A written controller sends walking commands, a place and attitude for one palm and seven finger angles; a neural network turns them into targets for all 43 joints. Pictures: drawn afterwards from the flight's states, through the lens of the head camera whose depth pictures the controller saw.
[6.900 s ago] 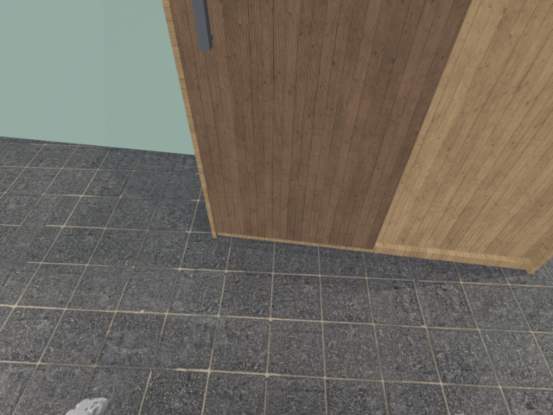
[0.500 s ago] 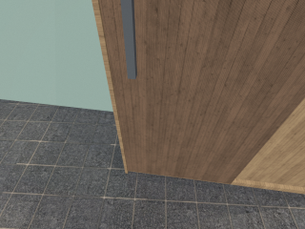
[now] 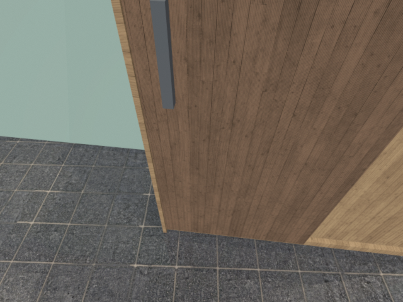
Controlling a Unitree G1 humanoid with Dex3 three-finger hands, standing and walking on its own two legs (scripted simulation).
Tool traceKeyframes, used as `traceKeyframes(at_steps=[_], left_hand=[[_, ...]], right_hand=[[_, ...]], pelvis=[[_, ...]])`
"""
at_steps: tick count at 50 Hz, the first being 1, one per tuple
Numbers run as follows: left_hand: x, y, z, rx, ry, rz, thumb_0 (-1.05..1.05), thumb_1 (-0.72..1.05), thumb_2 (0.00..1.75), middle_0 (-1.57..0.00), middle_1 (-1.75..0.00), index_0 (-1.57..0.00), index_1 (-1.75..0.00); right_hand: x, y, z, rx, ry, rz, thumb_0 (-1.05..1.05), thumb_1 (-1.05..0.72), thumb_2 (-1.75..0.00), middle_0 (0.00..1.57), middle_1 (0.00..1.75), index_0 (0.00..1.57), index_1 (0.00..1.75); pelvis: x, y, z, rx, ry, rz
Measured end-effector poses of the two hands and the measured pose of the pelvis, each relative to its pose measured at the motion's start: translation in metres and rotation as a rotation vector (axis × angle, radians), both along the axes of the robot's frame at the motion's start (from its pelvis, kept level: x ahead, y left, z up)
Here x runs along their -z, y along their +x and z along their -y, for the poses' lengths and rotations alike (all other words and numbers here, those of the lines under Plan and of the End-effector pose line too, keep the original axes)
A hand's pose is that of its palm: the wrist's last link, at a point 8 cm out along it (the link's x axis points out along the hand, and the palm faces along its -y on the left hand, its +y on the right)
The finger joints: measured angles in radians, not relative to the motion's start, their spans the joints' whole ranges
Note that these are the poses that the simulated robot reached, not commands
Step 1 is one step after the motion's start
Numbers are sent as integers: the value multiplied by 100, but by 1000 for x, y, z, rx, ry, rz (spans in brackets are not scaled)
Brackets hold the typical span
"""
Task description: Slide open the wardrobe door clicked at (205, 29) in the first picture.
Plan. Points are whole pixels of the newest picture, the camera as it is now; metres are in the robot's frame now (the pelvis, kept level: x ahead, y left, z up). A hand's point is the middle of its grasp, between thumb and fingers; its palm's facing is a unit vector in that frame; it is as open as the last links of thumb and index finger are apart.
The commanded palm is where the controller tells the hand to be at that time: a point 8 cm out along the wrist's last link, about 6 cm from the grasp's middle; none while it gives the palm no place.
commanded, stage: shuffle to correct the standing spot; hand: left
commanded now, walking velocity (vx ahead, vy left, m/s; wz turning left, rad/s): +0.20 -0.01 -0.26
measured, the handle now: (167, 56) +0.55 +0.12 +0.22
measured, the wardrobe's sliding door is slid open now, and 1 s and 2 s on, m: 0.00 0.00 0.00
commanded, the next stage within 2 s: come to a stop and stand still in 0.16 s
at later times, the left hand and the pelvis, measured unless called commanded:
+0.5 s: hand out of the picture +0.05 +0.17 -0.19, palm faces +0.02 -0.99 -0.16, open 7.3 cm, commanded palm none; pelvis +0.08 +0.02 -0.01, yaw -2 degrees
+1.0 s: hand out of the picture +0.15 +0.17 -0.18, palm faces +0.00 -0.98 -0.20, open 7.3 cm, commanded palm none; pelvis +0.09 -0.01 +0.00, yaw -1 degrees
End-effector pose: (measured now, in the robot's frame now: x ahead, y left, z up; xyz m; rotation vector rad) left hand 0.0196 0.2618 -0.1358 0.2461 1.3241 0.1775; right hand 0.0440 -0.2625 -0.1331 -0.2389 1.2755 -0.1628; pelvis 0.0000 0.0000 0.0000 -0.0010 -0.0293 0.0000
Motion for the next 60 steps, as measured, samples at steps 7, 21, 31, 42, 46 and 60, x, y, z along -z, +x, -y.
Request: traceKeyframes(at_steps=[7, 21, 31, 42, 46, 60], left_hand=[[11, -6, 26, -1, -57, -63, 0, 91, 90, -20, -30, -20, -30], [32, -10, 47, -91, -150, -245, 0, 91, 90, -20, -30, -20, -30], [24, 86, 27, -51, -67, -27, 0, 91, 90, -20, -30, -20, -30], [16, 132, 40, 9, -70, 71, 0, 92, 90, -20, -30, -20, -30], [12, 133, 44, 10, -80, 92, 0, 92, 90, -20, -30, -20, -30], [6, 85, 33, -28, -50, 3, 0, 91, 90, -20, -30, -20, -30]], right_hand=[[15, -17, -16, 65, 59, -46, 0, -91, -90, 20, 30, 20, 30], [19, 6, -58, 122, 48, -113, 0, -91, -90, 20, 30, 20, 30], [30, 19, -69, 129, 106, -169, 0, -91, -90, 20, 30, 20, 30], [24, 44, -41, 133, 80, -82, 1, -92, -90, 20, 30, 20, 30], [19, 45, -34, 116, 73, -74, 0, -92, -90, 20, 30, 20, 30], [9, 43, -8, 63, 39, -80, 0, -91, -90, 20, 30, 20, 30]], pelvis=[[6, 20, 5, 32, 8, -7], [16, 80, -14, 42, -12, 3], [16, 89, -7, 15, 8, 10], [12, 92, 4, 18, 3, -13], [8, 91, 6, 17, 2, -7], [1, 85, 13, 4, -1, 2]])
